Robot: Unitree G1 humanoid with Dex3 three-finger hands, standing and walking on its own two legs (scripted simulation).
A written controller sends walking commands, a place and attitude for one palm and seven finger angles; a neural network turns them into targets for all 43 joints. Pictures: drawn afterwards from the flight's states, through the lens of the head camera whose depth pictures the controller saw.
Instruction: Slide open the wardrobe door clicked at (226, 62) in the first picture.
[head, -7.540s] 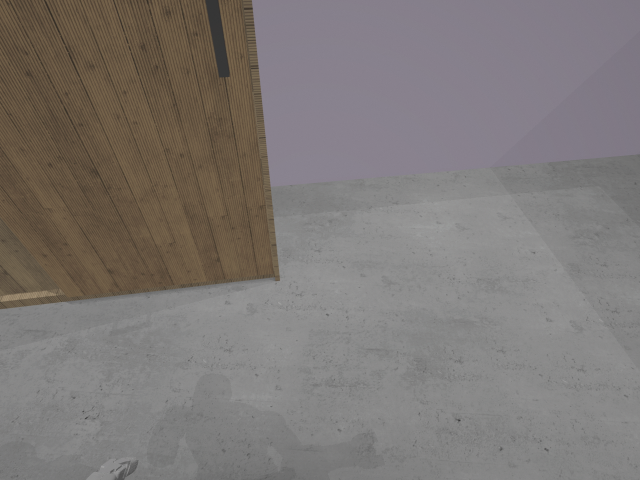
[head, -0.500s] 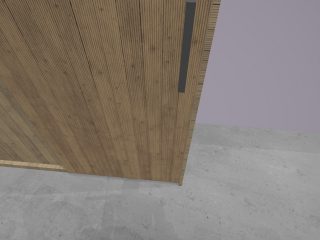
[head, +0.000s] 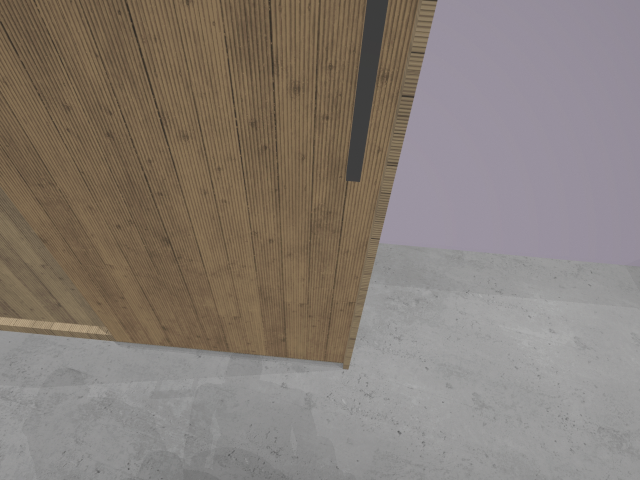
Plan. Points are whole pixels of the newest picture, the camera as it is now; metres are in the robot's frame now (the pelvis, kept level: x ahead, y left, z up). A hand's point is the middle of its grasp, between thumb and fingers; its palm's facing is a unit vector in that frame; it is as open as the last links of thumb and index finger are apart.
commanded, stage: look again from close up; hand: right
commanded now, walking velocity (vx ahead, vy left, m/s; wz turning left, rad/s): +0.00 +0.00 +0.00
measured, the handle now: (363, 92) +0.56 -0.01 +0.22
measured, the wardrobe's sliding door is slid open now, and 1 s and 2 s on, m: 0.00 0.00 0.00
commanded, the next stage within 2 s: shuffle to correct the standing spot in 0.62 s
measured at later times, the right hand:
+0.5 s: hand out of the picture +0.02 -0.17 -0.17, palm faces -0.01 +0.98 -0.18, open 7.4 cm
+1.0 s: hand out of the picture +0.01 -0.14 -0.17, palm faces -0.06 +0.98 -0.17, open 7.4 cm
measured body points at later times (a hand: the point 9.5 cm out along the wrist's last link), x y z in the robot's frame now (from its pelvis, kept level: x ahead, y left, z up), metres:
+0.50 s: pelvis +0.01 +0.00 +0.00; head +0.02 -0.01 +0.45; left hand +0.03 +0.23 -0.15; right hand +0.03 -0.22 -0.16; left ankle -0.03 +0.13 -0.73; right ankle +0.03 -0.07 -0.73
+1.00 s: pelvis +0.02 +0.03 +0.00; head +0.04 +0.03 +0.45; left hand +0.01 +0.25 -0.16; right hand +0.01 -0.19 -0.16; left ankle -0.02 +0.13 -0.71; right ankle +0.03 -0.07 -0.73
